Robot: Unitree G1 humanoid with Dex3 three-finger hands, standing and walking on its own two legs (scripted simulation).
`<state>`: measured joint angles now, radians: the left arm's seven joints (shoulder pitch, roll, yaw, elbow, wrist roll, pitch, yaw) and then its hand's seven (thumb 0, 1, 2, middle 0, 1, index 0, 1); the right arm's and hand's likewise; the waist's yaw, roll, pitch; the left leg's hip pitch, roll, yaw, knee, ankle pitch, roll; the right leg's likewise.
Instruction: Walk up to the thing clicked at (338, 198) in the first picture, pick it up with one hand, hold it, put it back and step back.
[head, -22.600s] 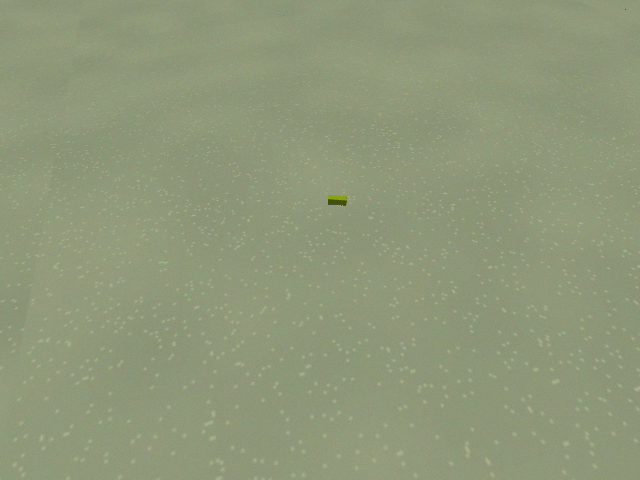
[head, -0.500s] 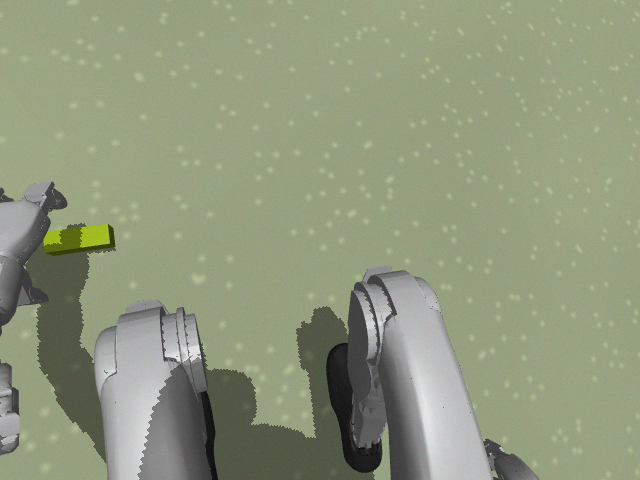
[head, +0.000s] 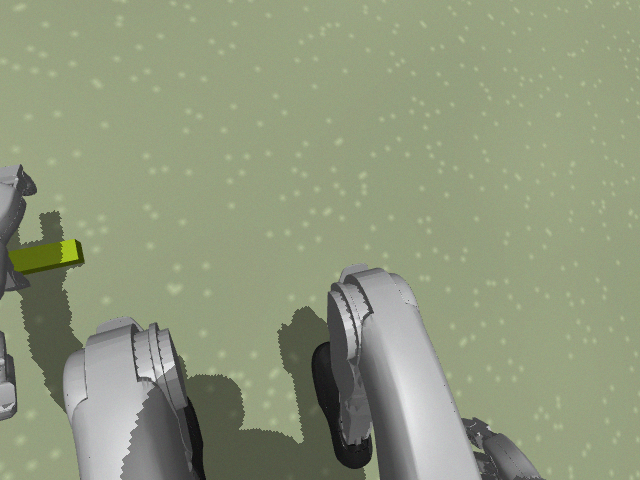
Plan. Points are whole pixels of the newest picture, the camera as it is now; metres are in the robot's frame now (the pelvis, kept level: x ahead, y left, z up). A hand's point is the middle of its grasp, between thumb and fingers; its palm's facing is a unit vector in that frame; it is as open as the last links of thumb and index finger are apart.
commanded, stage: close in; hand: left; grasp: from above
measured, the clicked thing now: (46, 257) +0.43 +0.31 -0.30
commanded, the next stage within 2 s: rest palm in 0.06 s
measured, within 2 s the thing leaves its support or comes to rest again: neither
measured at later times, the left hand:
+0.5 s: hand (30, 248) +0.43 +0.30 -0.23, palm faces -0.44 -0.11 -0.89, open 14.2 cm
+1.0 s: hand (37, 254) +0.43 +0.30 -0.26, palm faces -0.45 -0.12 -0.88, open 14.3 cm
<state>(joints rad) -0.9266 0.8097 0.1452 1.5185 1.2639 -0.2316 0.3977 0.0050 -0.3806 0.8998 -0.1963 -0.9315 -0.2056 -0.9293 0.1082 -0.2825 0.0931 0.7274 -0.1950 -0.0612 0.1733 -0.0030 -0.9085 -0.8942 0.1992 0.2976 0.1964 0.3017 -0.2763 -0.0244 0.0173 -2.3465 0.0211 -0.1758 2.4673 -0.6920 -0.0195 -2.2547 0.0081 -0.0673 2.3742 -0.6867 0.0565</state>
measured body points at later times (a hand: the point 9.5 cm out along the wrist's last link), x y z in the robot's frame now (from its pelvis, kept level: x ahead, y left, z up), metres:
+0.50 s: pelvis +0.00 +0.00 -0.02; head +0.25 +0.09 +0.34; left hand +0.45 +0.30 -0.18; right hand +0.07 -0.27 -0.11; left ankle +0.07 +0.13 -0.28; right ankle +0.10 -0.13 -0.28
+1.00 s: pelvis +0.00 +0.01 -0.03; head +0.26 +0.11 +0.33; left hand +0.45 +0.31 -0.21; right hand +0.05 -0.26 -0.10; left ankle +0.07 +0.13 -0.28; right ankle +0.10 -0.13 -0.28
